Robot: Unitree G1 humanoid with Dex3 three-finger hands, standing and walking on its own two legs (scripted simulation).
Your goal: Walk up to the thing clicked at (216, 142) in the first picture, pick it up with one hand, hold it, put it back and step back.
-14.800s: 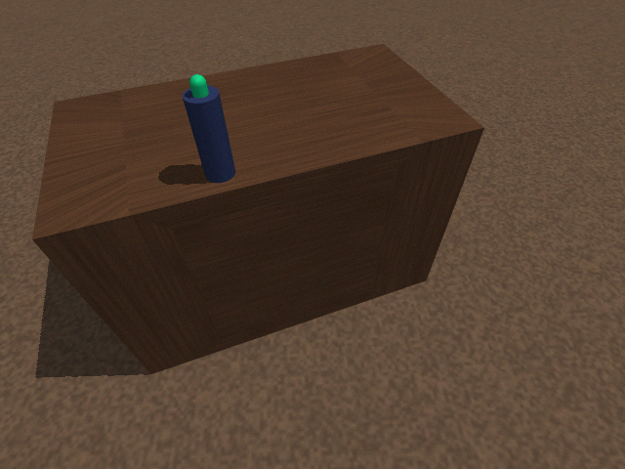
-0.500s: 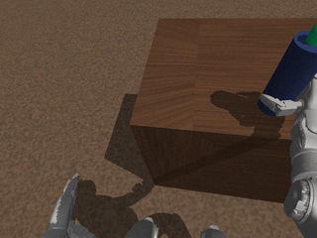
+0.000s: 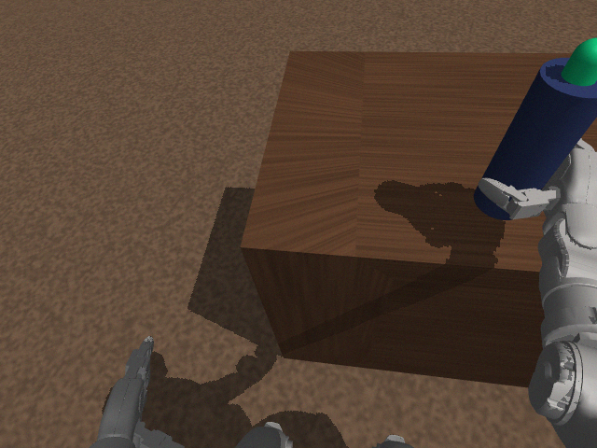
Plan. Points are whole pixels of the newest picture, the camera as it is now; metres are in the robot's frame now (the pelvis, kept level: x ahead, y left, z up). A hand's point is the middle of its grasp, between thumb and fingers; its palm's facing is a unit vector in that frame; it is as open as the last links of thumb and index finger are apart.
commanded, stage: settle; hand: right
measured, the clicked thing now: (539, 138) +0.47 -0.21 +0.16
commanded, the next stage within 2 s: lift in 0.14 s
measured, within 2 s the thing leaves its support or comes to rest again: neither
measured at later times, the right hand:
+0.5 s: hand (529, 159) +0.46 -0.21 +0.13, palm faces +0.19 +0.98 +0.00, open 10.2 cm
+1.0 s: hand (557, 150) +0.40 -0.19 +0.20, palm faces +0.18 +0.98 -0.01, open 10.1 cm
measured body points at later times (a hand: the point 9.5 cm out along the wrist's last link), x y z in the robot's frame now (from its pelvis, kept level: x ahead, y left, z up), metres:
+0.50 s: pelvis +0.01 +0.00 +0.01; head +0.06 -0.01 +0.46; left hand +0.15 +0.26 -0.04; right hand +0.45 -0.26 +0.13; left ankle +0.00 +0.14 -0.69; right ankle +0.01 -0.13 -0.69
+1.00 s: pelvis +0.01 +0.00 +0.03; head +0.01 +0.02 +0.48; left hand +0.16 +0.26 -0.04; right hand +0.38 -0.24 +0.21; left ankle +0.00 +0.14 -0.69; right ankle +0.01 -0.13 -0.69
